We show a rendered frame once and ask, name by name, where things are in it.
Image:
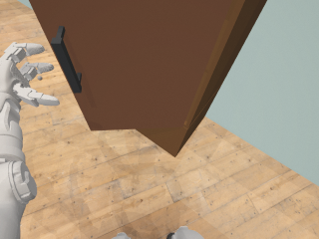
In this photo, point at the left robot upper arm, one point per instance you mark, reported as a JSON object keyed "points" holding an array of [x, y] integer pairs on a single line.
{"points": [[17, 188]]}

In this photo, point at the robot left forearm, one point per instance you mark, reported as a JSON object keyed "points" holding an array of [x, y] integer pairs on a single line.
{"points": [[11, 135]]}

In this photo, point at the handle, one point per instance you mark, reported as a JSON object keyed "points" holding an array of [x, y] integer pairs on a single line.
{"points": [[64, 59]]}

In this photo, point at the cupboard door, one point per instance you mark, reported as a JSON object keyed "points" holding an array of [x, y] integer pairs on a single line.
{"points": [[141, 60]]}

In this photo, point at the left robot shin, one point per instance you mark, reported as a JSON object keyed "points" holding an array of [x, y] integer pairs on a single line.
{"points": [[122, 234]]}

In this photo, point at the robot shin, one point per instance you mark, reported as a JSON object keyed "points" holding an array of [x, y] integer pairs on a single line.
{"points": [[122, 234], [182, 228]]}

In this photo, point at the right robot shin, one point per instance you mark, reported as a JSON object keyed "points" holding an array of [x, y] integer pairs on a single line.
{"points": [[182, 228]]}

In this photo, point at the robot left hand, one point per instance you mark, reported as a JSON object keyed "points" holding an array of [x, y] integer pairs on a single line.
{"points": [[10, 75]]}

